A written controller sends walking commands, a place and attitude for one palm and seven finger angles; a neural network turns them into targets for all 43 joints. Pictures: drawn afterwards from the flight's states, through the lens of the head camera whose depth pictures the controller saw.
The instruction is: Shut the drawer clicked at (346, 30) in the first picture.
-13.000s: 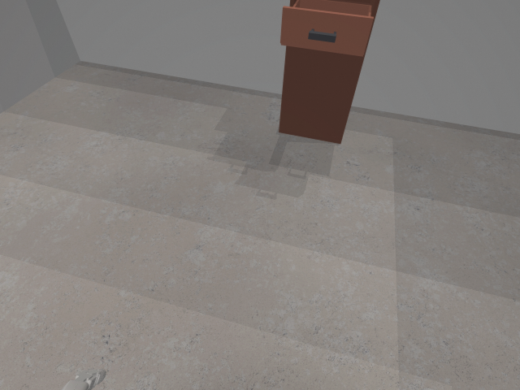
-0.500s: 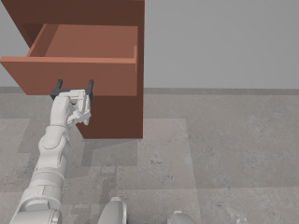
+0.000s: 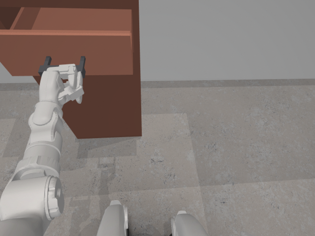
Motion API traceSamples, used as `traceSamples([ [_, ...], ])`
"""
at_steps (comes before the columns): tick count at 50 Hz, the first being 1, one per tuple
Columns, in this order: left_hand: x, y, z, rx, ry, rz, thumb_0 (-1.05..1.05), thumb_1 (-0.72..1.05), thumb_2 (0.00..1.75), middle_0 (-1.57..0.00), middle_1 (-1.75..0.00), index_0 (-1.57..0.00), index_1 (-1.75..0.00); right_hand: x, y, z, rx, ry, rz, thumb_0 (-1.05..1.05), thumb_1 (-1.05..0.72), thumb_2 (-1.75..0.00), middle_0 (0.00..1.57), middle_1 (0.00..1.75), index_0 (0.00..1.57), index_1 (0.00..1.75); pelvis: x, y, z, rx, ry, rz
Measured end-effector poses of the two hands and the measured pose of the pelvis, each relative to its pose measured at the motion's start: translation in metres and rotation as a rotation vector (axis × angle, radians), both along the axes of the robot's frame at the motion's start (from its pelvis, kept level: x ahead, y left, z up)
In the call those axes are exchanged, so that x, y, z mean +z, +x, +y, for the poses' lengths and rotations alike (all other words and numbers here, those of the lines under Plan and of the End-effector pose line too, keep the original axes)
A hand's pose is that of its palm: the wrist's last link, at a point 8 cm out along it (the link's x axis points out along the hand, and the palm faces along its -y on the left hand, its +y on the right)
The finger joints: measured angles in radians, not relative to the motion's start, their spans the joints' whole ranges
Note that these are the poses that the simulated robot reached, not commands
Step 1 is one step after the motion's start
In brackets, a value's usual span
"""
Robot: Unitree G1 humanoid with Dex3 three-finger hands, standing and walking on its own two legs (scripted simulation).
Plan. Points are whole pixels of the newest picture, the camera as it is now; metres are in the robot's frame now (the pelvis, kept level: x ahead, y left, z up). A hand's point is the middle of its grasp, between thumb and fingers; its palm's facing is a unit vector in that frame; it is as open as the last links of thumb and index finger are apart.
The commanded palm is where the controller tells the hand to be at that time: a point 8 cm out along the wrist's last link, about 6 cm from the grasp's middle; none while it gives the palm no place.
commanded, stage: push the drawer shut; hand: left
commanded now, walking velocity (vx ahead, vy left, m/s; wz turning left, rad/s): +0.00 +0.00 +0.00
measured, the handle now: (64, 65) +0.54 +0.24 +0.08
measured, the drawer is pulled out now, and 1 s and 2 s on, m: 0.11 0.00 0.00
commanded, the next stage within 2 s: pull the fist back off the drawer in 1.40 s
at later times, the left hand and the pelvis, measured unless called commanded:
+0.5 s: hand (80, 71) +0.52 +0.19 +0.08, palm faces +0.00 -1.00 -0.03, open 2.8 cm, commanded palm +0.51 +0.24 +0.08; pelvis +0.01 +0.01 -0.01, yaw -2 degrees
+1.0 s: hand (82, 54) +0.58 +0.19 +0.08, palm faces +0.01 -1.00 -0.03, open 3.0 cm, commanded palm +0.57 +0.23 +0.08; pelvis +0.00 +0.02 -0.02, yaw -3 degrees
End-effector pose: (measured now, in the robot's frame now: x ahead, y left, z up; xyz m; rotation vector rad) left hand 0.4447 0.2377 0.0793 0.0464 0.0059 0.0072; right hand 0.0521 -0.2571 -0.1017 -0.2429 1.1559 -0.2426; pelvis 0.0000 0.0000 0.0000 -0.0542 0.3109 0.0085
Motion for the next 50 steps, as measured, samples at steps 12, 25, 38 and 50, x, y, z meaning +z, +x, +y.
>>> traceSamples([
  [12,0.001,0.031,0.002,-0.002,-0.006,0.009,-0.06,0.73,0.86,-1.4,-1.6,-1.4,-1.6,-0.004,-0.03,0.0,-0.051,-0.001,0.091,0.01,-0.91,-0.9,0.21,0.3,0.2,0.3,-0.005,0.003,0.001,-0.017,-0.005,0.036],
  [25,0.002,0.054,0.005,-0.002,-0.015,0.018,-0.05,0.7,0.85,-1.4,-1.6,-1.4,-1.6,-0.004,-0.044,0.005,-0.079,-0.006,0.143,0.0,-0.91,-0.9,0.21,0.3,0.2,0.3,-0.008,0.006,0.006,-0.026,-0.014,0.064],
  [38,0.002,0.087,0.009,0.002,-0.018,0.013,-0.05,0.67,0.83,-1.4,-1.6,-1.4,-1.6,-0.006,-0.066,0.011,-0.094,-0.03,0.205,0.0,-0.91,-0.9,0.21,0.3,0.2,0.3,-0.018,0.001,0.012,-0.03,-0.031,0.112],
  [50,0.005,0.113,0.01,0.006,-0.019,0.025,-0.02,0.67,0.83,-1.4,-1.6,-1.4,-1.6,-0.006,-0.097,0.023,-0.133,-0.026,0.285,0.0,-0.91,-0.9,0.21,0.3,0.2,0.3,-0.023,-0.001,0.017,-0.039,-0.044,0.148],
])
